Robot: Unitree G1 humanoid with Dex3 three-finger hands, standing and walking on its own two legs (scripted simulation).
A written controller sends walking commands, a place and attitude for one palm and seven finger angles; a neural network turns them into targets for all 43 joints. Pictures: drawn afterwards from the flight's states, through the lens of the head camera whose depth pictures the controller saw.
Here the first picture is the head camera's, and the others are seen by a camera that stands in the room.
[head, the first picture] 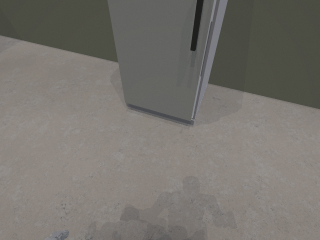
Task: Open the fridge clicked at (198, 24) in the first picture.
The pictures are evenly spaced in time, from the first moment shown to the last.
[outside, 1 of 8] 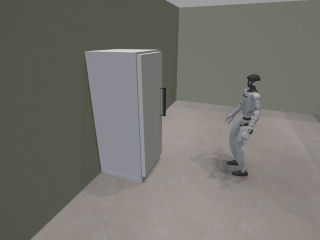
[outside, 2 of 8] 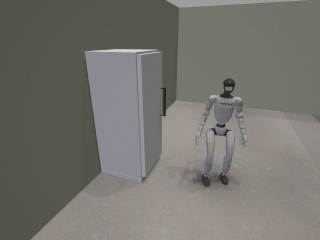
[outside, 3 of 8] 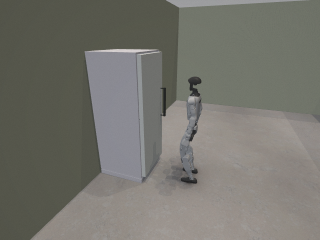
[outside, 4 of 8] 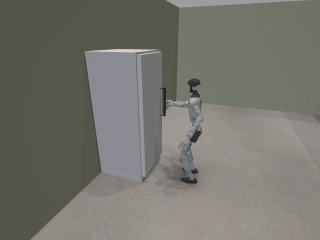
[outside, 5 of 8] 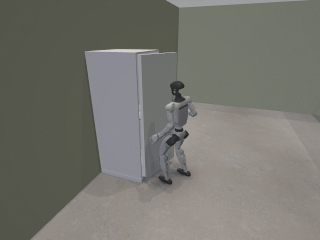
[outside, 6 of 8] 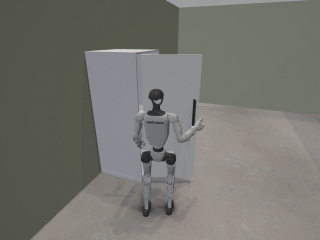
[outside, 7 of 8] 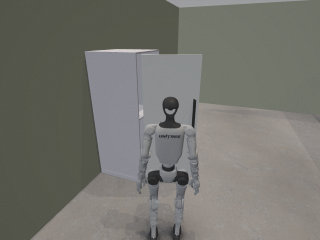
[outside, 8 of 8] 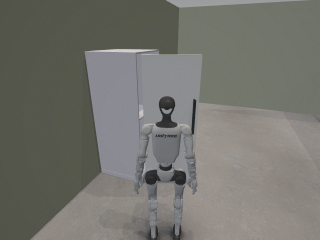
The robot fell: no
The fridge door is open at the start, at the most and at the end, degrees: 0 79 70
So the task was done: yes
